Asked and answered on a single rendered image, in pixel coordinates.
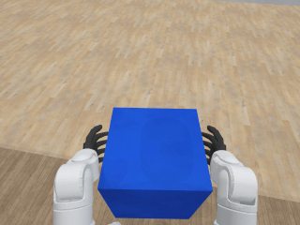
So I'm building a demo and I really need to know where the right robot forearm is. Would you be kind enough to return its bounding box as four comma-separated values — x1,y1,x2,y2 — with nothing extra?
209,150,258,225

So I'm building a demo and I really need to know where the carton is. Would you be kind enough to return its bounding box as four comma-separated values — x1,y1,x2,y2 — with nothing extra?
97,107,213,219

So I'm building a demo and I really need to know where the robot left hand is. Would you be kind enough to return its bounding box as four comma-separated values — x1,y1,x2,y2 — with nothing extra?
82,125,109,163

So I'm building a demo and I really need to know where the robot right hand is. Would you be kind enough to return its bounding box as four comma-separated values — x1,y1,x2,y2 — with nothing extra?
202,125,227,166

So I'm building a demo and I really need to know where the left robot forearm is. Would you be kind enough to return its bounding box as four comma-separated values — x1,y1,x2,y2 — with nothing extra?
52,148,99,225

